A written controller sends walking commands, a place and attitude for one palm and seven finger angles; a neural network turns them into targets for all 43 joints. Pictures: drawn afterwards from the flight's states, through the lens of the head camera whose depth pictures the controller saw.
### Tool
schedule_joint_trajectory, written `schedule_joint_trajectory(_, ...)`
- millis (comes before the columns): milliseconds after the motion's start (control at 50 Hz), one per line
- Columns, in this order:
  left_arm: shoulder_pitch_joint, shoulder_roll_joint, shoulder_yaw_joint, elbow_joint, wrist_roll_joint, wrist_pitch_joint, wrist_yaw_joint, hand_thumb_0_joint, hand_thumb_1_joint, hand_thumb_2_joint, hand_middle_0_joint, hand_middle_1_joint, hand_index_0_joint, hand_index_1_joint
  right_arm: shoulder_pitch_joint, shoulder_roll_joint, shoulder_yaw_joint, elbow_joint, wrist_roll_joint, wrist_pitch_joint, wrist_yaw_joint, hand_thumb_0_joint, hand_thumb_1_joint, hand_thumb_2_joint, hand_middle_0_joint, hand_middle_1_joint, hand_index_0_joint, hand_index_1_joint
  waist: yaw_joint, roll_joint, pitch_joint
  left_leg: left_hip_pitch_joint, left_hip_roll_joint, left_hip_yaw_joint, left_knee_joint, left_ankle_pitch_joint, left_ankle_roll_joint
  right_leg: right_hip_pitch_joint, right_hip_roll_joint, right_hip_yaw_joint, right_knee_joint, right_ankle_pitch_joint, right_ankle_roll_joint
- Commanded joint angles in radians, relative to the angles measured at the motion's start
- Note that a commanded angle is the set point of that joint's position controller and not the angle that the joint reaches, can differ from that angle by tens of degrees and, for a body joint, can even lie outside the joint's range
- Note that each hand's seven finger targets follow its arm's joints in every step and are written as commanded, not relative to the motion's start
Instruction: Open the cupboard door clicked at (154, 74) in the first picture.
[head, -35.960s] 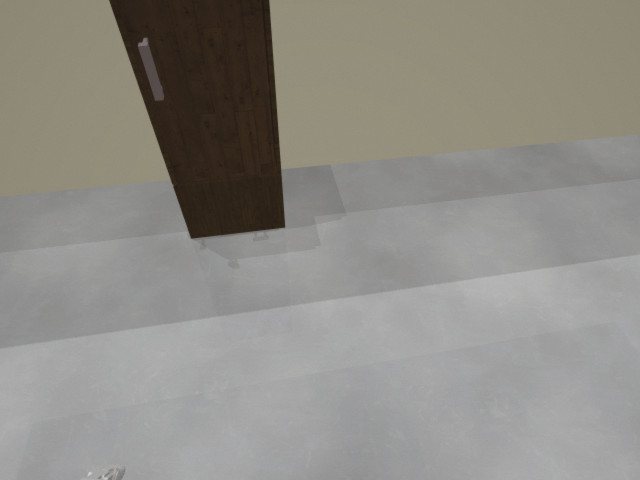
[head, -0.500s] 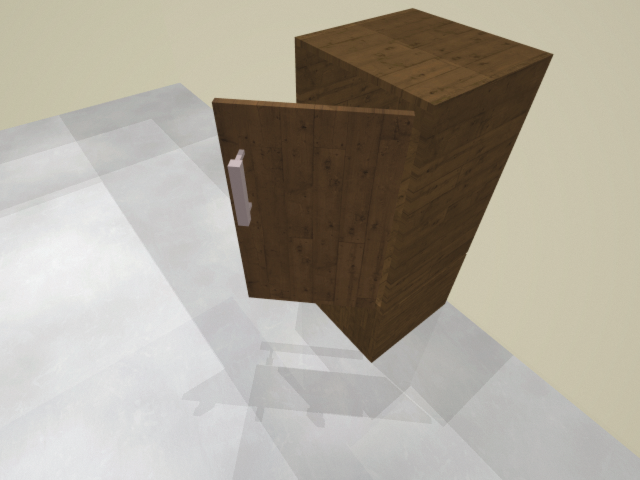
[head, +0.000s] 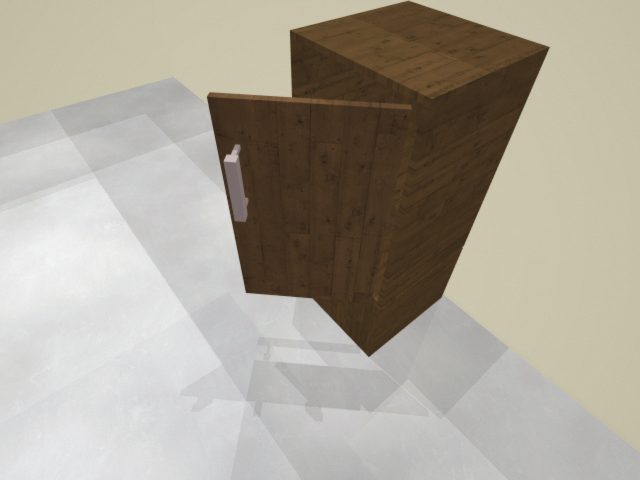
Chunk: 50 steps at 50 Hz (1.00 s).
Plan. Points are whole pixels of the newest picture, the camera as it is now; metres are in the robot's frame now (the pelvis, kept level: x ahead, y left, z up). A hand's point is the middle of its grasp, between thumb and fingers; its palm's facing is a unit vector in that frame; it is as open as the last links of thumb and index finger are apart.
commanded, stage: look again from close up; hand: left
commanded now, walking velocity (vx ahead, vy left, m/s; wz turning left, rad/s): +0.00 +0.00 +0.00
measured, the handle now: (238, 183) +0.66 +0.20 -0.02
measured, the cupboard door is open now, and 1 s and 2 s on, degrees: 46 46 46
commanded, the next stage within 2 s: shuffle to correct the standing spot in 0.18 s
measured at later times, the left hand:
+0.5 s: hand out of the picture +0.00 +0.16 -0.17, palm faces +0.07 -0.99 -0.15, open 7.4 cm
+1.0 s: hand (197, 464) +0.19 +0.19 -0.17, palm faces +0.00 -0.97 -0.23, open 7.3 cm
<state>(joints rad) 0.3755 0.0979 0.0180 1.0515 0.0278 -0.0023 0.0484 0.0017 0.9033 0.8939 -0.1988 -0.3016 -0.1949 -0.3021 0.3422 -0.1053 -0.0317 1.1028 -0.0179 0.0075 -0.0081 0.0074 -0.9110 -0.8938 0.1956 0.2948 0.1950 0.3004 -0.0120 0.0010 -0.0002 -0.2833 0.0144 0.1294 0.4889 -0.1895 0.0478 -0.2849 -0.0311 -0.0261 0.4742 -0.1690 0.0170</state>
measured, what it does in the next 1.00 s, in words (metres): walks ahead: right foot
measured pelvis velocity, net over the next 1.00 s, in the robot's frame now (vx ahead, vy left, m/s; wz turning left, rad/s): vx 0.13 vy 0.01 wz -0.02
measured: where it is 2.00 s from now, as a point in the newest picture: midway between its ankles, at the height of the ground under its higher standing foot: outside the picture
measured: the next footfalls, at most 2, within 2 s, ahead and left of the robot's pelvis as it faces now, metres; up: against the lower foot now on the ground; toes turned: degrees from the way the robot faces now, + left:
right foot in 0.92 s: +0.20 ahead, -0.11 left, +0.00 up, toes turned -10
right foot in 1.72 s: +0.10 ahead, -0.12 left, +0.00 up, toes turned -3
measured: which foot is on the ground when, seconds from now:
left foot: down 0.00-1.00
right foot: down 0.00-0.64, up 0.66-0.90, down 0.92-1.00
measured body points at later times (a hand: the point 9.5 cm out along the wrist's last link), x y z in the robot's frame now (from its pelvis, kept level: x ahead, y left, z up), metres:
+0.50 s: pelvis +0.03 +0.01 +0.00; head +0.02 +0.02 +0.45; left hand -0.01 +0.22 -0.16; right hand +0.01 -0.21 -0.16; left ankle +0.05 +0.09 -0.74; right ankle +0.05 -0.13 -0.74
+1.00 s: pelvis +0.13 +0.01 -0.01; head +0.15 +0.01 +0.44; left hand +0.19 +0.24 -0.16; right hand +0.04 -0.17 -0.17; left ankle +0.05 +0.09 -0.73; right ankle +0.16 -0.11 -0.74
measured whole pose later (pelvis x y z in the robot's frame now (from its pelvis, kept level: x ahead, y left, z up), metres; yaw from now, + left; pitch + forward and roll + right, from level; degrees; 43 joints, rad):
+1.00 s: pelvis +0.13 +0.01 -0.01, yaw -1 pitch -1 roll +0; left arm 0.21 0.15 0.04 1.03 0.01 -0.02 0.05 0.02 0.93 0.89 -0.20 -0.30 -0.19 -0.30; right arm 0.38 -0.09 -0.02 1.16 -0.01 0.00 -0.04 0.01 -0.91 -0.89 0.20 0.29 0.20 0.30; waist -0.03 0.02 0.08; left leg -0.11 0.00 0.14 0.56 -0.39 0.03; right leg -0.30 -0.06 -0.13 0.57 -0.23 -0.01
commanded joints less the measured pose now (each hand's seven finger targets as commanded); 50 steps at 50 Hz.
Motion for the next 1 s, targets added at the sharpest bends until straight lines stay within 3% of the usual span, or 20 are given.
schedule_joint_trajectory(0,0.081,0.08,0.017,-0.035,0.0,-0.018,0.003,0.0,0.9,0.9,-0.2,-0.3,-0.2,-0.3,0.061,-0.095,-0.019,-0.032,0.002,-0.01,-0.008,0.0,-0.9,-0.9,0.2,0.3,0.2,0.3,-0.006,-0.019,0.102,-0.036,0.09,-0.159,-0.154,-0.234,-0.013,-0.069,-0.062,0.118,-0.135,-0.204,-0.042)
schedule_joint_trajectory(260,0.076,0.08,0.013,-0.023,0.001,-0.02,0.001,0.0,0.9,0.9,-0.2,-0.3,-0.2,-0.3,0.016,-0.112,-0.017,-0.033,0.006,-0.018,-0.009,0.0,-0.9,-0.9,0.2,0.3,0.2,0.3,0.003,0.01,0.095,-0.017,0.112,-0.174,-0.199,-0.214,-0.013,-0.014,-0.057,0.085,-0.109,-0.076,-0.034)
schedule_joint_trajectory(360,0.102,0.09,0.022,-0.015,0.008,-0.016,-0.01,0.0,0.9,0.9,-0.2,-0.3,-0.2,-0.3,0.015,-0.129,-0.021,-0.032,-0.002,-0.008,-0.004,0.0,-0.9,-0.9,0.2,0.3,0.2,0.3,0.016,0.0,0.119,-0.046,0.1,-0.173,-0.204,-0.408,-0.001,-0.027,-0.051,0.102,-0.124,-0.327,-0.045)
schedule_joint_trajectory(500,0.112,0.119,0.04,-0.022,-0.002,-0.023,-0.018,0.0,0.9,0.9,-0.2,-0.3,-0.2,-0.3,0.038,-0.1,-0.011,-0.038,0.0,-0.022,-0.003,0.0,-0.9,-0.9,0.2,0.3,0.2,0.3,0.009,-0.083,0.131,-0.02,0.037,-0.103,-0.05,-0.284,-0.007,-0.046,-0.122,0.222,-0.178,-0.408,-0.1)
schedule_joint_trajectory(560,0.083,0.105,0.042,-0.036,0.002,-0.016,-0.02,0.0,0.9,0.9,-0.2,-0.3,-0.2,-0.3,0.067,-0.115,-0.014,-0.034,-0.001,-0.024,-0.005,0.0,-0.9,-0.9,0.2,0.3,0.2,0.3,-0.006,-0.009,0.181,0.009,0.071,-0.156,-0.119,-0.361,0.007,-0.129,-0.078,0.156,-0.104,-0.4,-0.09)
schedule_joint_trajectory(580,0.078,0.089,0.039,-0.041,0.003,-0.016,-0.023,0.0,0.9,0.9,-0.2,-0.3,-0.2,-0.3,0.082,-0.124,-0.017,-0.03,0.0,-0.027,-0.007,0.0,-0.9,-0.9,0.2,0.3,0.2,0.3,-0.009,0.046,0.178,0.035,0.108,-0.203,-0.178,-0.4,0.024,-0.146,-0.047,0.108,-0.04,-0.349,-0.08)
schedule_joint_trajectory(620,0.045,0.054,0.031,-0.055,0.008,-0.023,-0.03,0.0,0.9,0.9,-0.2,-0.3,-0.2,-0.3,0.137,-0.17,-0.029,-0.013,0.001,-0.037,-0.012,0.0,-0.9,-0.9,0.2,0.3,0.2,0.3,-0.027,0.16,0.167,0.124,0.242,-0.376,-0.315,-0.486,0.097,-0.219,0.013,-0.034,0.199,-0.208,-0.053)
schedule_joint_trajectory(640,0.007,0.044,0.027,-0.067,0.008,-0.028,-0.032,0.0,0.9,0.9,-0.2,-0.3,-0.2,-0.3,0.16,-0.17,-0.031,-0.006,-0.001,-0.047,-0.014,0.0,-0.9,-0.9,0.2,0.3,0.2,0.3,-0.041,0.15,0.157,0.201,0.299,-0.427,-0.342,-0.397,0.146,-0.302,-0.006,-0.049,0.32,-0.241,-0.048)
schedule_joint_trajectory(680,-0.07,0.043,0.029,-0.092,0.005,-0.038,-0.039,0.0,0.9,0.9,-0.2,-0.3,-0.2,-0.3,0.176,-0.145,-0.02,0.004,-0.005,-0.063,-0.017,0.0,-0.9,-0.9,0.2,0.3,0.2,0.3,-0.051,0.073,0.156,0.267,0.328,-0.391,-0.319,-0.108,0.194,-0.371,-0.067,-0.023,0.405,-0.284,-0.048)
schedule_joint_trajectory(720,-0.085,0.028,0.028,-0.089,0.0,-0.042,-0.045,0.0,0.9,0.9,-0.2,-0.3,-0.2,-0.3,0.163,-0.131,-0.012,0.009,-0.007,-0.073,-0.022,0.0,-0.9,-0.9,0.2,0.3,0.2,0.3,-0.037,0.044,0.121,0.292,0.297,-0.292,-0.272,0.161,0.188,-0.322,-0.076,-0.044,0.36,-0.258,-0.042)
schedule_joint_trajectory(760,-0.093,0.012,0.024,-0.088,-0.004,-0.038,-0.044,0.0,0.9,0.9,-0.2,-0.3,-0.2,-0.3,0.165,-0.129,-0.007,0.019,-0.008,-0.077,-0.026,0.0,-0.9,-0.9,0.2,0.3,0.2,0.3,-0.029,0.061,0.091,0.283,0.265,-0.206,-0.238,0.354,0.171,-0.24,-0.066,-0.07,0.292,-0.215,-0.04)
schedule_joint_trajectory(820,-0.046,0.019,0.019,-0.049,-0.008,-0.025,-0.027,0.0,0.9,0.9,-0.2,-0.3,-0.2,-0.3,0.128,-0.11,0.005,0.029,-0.004,-0.066,-0.039,0.0,-0.9,-0.9,0.2,0.3,0.2,0.3,0.01,0.06,0.075,0.203,0.217,-0.115,-0.137,0.602,0.099,-0.043,-0.039,-0.08,0.109,-0.072,-0.039)
schedule_joint_trajectory(840,0.003,0.03,0.02,-0.031,-0.009,-0.022,-0.02,0.0,0.9,0.9,-0.2,-0.3,-0.2,-0.3,0.107,-0.11,0.008,0.028,0.001,-0.062,-0.043,0.0,-0.9,-0.9,0.2,0.3,0.2,0.3,0.039,0.057,0.062,0.171,0.191,-0.087,-0.093,0.617,0.061,0.049,-0.037,-0.075,0.018,0.047,-0.037)
schedule_joint_trajectory(860,0.058,0.071,0.024,-0.007,-0.01,-0.027,-0.012,0.0,0.9,0.9,-0.2,-0.3,-0.2,-0.3,0.097,-0.101,0.009,0.027,0.008,-0.061,-0.045,0.0,-0.9,-0.9,0.2,0.3,0.2,0.3,0.062,0.023,0.044,0.098,0.151,-0.075,-0.031,0.545,0.016,0.186,-0.066,-0.022,-0.046,0.281,-0.043)
schedule_joint_trajectory(880,0.082,0.118,0.028,0.003,-0.013,-0.029,-0.004,0.0,0.9,0.9,-0.2,-0.3,-0.2,-0.3,0.111,-0.084,0.007,0.019,0.017,-0.051,-0.044,0.0,-0.9,-0.9,0.2,0.3,0.2,0.3,0.045,-0.033,0.008,0.017,0.107,-0.065,-0.017,0.31,-0.026,0.285,-0.159,0.078,0.012,0.571,-0.086)
schedule_joint_trajectory(900,0.053,0.154,0.03,-0.001,-0.017,-0.024,-0.004,0.0,0.9,0.9,-0.2,-0.3,-0.2,-0.3,0.126,-0.08,-0.003,0.021,0.019,-0.039,-0.041,0.0,-0.9,-0.9,0.2,0.3,0.2,0.3,0.022,0.003,0.026,-0.007,0.061,-0.069,-0.034,0.13,-0.047,0.266,-0.232,0.096,0.049,0.713,-0.123)
schedule_joint_trajectory(920,0.035,0.161,0.033,-0.015,-0.019,-0.018,0.0,0.0,0.9,0.9,-0.2,-0.3,-0.2,-0.3,0.121,-0.06,-0.006,0.021,0.017,-0.023,-0.04,0.0,-0.9,-0.9,0.2,0.3,0.2,0.3,0.023,-0.031,0.054,-0.011,0.053,-0.062,0.007,0.104,-0.053,0.235,-0.254,0.097,0.054,0.815,-0.134)
schedule_joint_trajectory(940,0.032,0.175,0.039,-0.015,-0.018,-0.016,0.006,0.0,0.9,0.9,-0.2,-0.3,-0.2,-0.3,0.125,-0.055,-0.013,0.025,0.018,-0.009,-0.041,0.0,-0.9,-0.9,0.2,0.3,0.2,0.3,0.021,-0.121,0.026,-0.001,0.046,-0.048,0.08,0.08,-0.062,0.243,-0.274,0.102,0.06,0.916,-0.153)
schedule_joint_trajectory(960,0.032,0.185,0.045,-0.016,-0.016,-0.015,0.012,0.0,0.9,0.9,-0.2,-0.3,-0.2,-0.3,0.126,-0.059,-0.021,0.022,0.02,-0.002,-0.04,0.0,-0.9,-0.9,0.2,0.3,0.2,0.3,0.025,-0.194,-0.027,-0.008,0.027,-0.033,0.171,-0.048,-0.072,0.277,-0.306,0.11,0.049,1.008,-0.187)
schedule_joint_trajectory(980,0.026,0.194,0.053,-0.022,-0.01,-0.013,0.017,0.0,0.9,0.9,-0.2,-0.3,-0.2,-0.3,0.091,-0.057,-0.027,0.007,0.02,0.005,-0.038,0.0,-0.9,-0.9,0.2,0.3,0.2,0.3,0.046,-0.246,-0.05,-0.065,0.008,-0.029,0.283,-0.312,-0.08,0.307,-0.346,0.134,0.017,1.07,-0.235)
